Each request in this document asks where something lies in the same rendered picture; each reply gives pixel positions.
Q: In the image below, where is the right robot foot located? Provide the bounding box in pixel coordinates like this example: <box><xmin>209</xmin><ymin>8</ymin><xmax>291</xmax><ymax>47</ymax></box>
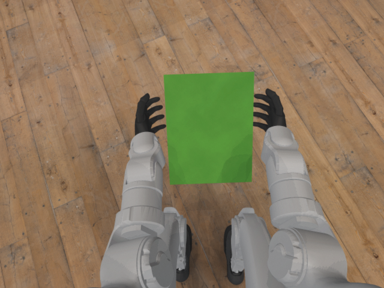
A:
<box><xmin>224</xmin><ymin>225</ymin><xmax>244</xmax><ymax>285</ymax></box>

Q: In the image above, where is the carton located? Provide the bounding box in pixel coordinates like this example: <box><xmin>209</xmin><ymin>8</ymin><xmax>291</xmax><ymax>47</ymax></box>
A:
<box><xmin>164</xmin><ymin>72</ymin><xmax>254</xmax><ymax>185</ymax></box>

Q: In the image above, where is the robot left thigh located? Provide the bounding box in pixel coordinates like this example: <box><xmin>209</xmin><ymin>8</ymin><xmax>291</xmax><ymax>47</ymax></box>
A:
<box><xmin>157</xmin><ymin>213</ymin><xmax>187</xmax><ymax>288</ymax></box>

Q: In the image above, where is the robot left hand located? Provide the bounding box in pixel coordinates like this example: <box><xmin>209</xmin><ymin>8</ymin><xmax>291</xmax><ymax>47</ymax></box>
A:
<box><xmin>135</xmin><ymin>93</ymin><xmax>166</xmax><ymax>135</ymax></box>

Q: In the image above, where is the robot left forearm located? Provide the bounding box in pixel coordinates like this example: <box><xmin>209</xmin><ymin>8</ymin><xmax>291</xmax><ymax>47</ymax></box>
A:
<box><xmin>100</xmin><ymin>132</ymin><xmax>166</xmax><ymax>281</ymax></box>

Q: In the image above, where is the robot right hand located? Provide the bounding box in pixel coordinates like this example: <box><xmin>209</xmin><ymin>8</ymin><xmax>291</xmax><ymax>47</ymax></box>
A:
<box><xmin>253</xmin><ymin>88</ymin><xmax>287</xmax><ymax>132</ymax></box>

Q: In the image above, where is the robot left upper arm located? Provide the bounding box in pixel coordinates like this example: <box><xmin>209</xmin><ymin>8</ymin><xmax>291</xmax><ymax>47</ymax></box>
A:
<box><xmin>89</xmin><ymin>235</ymin><xmax>174</xmax><ymax>288</ymax></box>

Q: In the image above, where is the robot right upper arm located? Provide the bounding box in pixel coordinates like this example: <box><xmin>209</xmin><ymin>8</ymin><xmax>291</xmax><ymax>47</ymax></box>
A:
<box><xmin>267</xmin><ymin>227</ymin><xmax>381</xmax><ymax>288</ymax></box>

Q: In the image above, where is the robot right forearm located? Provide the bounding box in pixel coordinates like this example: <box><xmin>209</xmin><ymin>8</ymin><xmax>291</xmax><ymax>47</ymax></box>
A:
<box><xmin>261</xmin><ymin>125</ymin><xmax>338</xmax><ymax>241</ymax></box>

